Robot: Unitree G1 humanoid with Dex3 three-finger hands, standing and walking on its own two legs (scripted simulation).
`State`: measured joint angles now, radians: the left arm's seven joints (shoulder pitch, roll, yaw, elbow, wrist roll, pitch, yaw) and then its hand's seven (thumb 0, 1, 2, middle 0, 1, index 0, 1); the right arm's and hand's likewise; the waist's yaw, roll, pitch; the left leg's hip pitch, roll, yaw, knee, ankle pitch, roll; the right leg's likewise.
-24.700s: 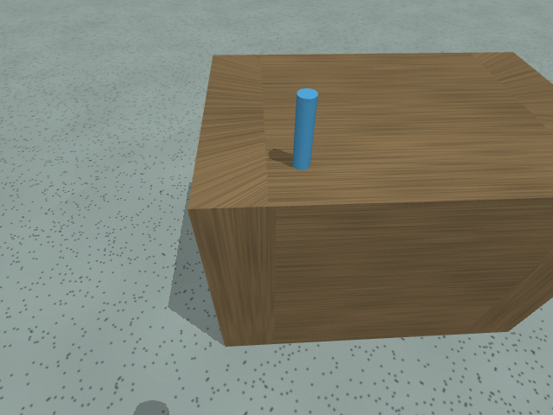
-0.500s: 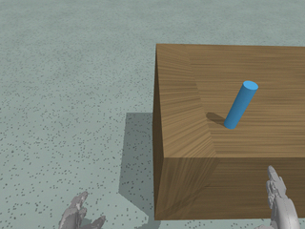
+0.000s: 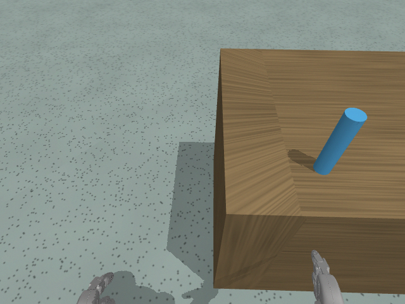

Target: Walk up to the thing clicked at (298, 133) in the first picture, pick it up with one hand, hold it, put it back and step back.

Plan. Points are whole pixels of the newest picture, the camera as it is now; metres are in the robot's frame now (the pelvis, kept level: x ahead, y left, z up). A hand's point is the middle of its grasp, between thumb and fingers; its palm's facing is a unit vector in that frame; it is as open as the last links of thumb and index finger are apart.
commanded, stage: home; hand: right
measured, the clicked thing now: (336, 144) +0.44 -0.28 +0.06
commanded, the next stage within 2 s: stand in 2.00 s
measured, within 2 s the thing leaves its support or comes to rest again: neither
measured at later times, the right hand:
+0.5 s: hand out of the picture +0.10 -0.26 -0.14, palm faces -0.06 +0.91 -0.40, open 17.4 cm
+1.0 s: hand out of the picture +0.04 -0.26 -0.15, palm faces -0.09 +0.93 -0.36, open 17.3 cm
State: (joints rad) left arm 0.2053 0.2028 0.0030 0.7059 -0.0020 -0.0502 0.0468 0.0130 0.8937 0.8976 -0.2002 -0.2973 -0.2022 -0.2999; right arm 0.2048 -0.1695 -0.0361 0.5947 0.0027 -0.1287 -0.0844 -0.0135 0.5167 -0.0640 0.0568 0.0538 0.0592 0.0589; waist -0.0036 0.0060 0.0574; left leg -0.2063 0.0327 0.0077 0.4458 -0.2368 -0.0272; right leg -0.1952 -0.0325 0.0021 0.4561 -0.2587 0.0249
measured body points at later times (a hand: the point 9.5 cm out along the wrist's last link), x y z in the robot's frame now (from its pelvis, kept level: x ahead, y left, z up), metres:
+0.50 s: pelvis +0.00 +0.00 +0.00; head -0.01 +0.01 +0.45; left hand +0.09 +0.31 -0.12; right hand +0.10 -0.31 -0.11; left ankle +0.00 +0.14 -0.74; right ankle -0.01 -0.13 -0.74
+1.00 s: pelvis -0.02 +0.00 +0.01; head -0.03 +0.00 +0.46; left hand +0.00 +0.30 -0.13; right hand +0.04 -0.30 -0.12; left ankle +0.00 +0.14 -0.74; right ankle -0.01 -0.13 -0.74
